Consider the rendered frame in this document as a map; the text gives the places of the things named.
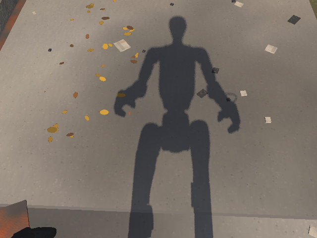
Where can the robot left hand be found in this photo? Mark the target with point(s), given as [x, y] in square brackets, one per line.
[39, 232]

